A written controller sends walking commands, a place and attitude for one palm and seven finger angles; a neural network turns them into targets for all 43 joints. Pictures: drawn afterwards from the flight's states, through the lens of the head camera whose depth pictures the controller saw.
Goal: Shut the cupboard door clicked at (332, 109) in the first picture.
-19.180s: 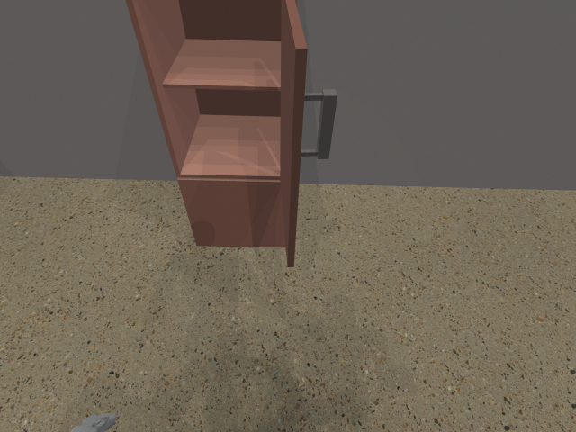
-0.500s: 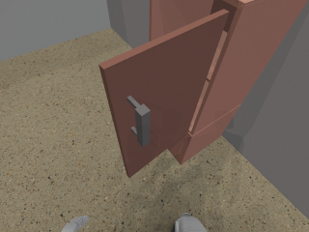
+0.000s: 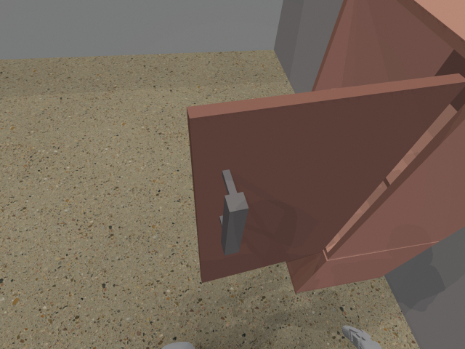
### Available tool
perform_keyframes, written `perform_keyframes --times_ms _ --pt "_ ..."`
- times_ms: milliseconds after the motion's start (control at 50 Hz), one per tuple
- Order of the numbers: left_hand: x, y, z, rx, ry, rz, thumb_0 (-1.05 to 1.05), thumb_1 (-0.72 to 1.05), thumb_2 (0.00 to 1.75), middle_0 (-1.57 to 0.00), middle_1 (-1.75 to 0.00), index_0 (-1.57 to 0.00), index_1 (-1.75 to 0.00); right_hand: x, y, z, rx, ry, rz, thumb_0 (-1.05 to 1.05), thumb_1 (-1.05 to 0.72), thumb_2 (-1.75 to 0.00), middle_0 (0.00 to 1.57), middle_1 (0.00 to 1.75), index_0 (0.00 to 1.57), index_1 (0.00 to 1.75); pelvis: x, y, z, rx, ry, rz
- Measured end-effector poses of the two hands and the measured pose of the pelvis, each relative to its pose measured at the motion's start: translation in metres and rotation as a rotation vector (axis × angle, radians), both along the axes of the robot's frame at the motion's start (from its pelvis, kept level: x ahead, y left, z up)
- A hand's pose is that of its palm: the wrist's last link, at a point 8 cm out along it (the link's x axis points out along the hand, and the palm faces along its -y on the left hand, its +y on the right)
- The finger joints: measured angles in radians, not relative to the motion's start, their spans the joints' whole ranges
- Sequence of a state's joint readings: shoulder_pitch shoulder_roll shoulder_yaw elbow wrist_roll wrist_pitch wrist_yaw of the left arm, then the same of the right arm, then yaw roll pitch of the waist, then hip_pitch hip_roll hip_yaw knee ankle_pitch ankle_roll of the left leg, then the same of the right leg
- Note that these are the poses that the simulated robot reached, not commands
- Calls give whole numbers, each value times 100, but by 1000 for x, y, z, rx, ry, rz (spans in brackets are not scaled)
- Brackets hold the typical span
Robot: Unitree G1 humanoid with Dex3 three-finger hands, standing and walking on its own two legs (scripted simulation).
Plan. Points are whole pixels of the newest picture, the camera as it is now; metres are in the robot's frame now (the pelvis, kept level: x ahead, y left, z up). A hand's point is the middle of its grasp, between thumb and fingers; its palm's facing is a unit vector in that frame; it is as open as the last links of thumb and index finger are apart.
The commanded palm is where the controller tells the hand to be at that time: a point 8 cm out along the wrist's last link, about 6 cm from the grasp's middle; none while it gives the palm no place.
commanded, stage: shuffle to correct the standing spot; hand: left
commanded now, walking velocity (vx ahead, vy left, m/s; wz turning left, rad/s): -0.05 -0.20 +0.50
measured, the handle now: (228, 214) +0.29 +0.04 +0.10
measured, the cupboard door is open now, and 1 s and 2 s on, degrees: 95 95 95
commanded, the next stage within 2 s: come to a stop and stand still in 0.94 s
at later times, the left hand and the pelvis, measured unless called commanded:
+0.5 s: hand out of the picture +0.04 +0.07 -0.14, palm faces +0.15 -0.94 -0.30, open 7.4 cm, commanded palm none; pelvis -0.01 -0.15 +0.01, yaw +12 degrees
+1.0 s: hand out of the picture -0.11 -0.06 -0.16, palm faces +0.38 -0.90 -0.19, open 7.3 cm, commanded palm none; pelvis -0.07 -0.26 +0.02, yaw +20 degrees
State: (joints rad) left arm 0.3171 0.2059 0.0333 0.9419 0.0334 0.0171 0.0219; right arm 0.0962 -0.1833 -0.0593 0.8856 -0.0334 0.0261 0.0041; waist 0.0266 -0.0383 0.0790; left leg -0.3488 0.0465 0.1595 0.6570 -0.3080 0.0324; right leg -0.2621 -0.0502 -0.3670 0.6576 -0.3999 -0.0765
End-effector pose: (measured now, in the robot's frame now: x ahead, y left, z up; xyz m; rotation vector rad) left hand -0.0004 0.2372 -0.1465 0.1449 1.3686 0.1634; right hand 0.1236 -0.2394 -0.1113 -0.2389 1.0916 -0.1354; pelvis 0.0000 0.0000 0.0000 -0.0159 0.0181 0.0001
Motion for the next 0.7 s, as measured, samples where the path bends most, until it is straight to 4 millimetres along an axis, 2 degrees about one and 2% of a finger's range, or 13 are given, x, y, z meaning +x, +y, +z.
perform_keyframes --times_ms 60,140,220,300,360,420,460,500,580,700 --pt "-11 -5 -4 -17 52 26 0 91 90 -20 -30 -20 -30 13 1 6 -7 -37 32 0 -91 -89 19 30 20 30 2 -6 0 3 -23 15" --pt "-1 -11 9 -17 14 65 1 91 90 -20 -30 -20 -30 2 -11 16 -27 16 49 0 -91 -89 20 30 21 30 5 -19 14 -21 -32 53" --pt "13 -21 21 -2 -53 94 1 91 90 -20 -30 -20 -30 -12 -34 20 -37 94 66 0 -90 -89 20 30 21 30 5 -39 23 -36 -22 86" --pt "22 -38 27 27 -71 95 1 91 90 -20 -30 -20 -30 -23 -67 17 -37 137 60 1 -90 -89 20 30 21 30 3 -66 24 -36 -9 115" --pt "30 -58 29 55 -86 87 0 91 90 -20 -30 -20 -30 -29 -101 7 -34 159 48 1 -90 -89 20 30 21 30 1 -92 19 -25 0 136" --pt "37 -83 30 95 -125 82 0 91 90 -20 -30 -20 -30 -32 -140 -13 -27 178 41 1 -90 -89 20 30 21 30 0 -123 6 5 9 160" --pt "35 -102 34 116 -137 78 0 91 90 -20 -30 -20 -30 -32 -162 -23 -30 193 36 1 -90 -89 20 30 21 30 -4 -138 3 6 -5 184" --pt "30 -120 41 123 -145 83 0 90 90 -20 -30 -20 -30 -32 -177 -26 -33 206 41 1 -90 -89 20 30 21 30 -7 -150 6 26 -9 206" --pt "19 -153 45 114 -154 121 0 90 90 -20 -30 -20 -30 -32 -192 -21 -18 209 66 1 -91 -89 19 30 20 30 -11 -173 12 44 -10 237" --pt "1 -198 32 67 -201 193 0 90 90 -20 -30 -20 -30 -37 -193 -17 5 219 146 1 -91 -90 19 30 20 30 -24 -205 11 26 -10 295"
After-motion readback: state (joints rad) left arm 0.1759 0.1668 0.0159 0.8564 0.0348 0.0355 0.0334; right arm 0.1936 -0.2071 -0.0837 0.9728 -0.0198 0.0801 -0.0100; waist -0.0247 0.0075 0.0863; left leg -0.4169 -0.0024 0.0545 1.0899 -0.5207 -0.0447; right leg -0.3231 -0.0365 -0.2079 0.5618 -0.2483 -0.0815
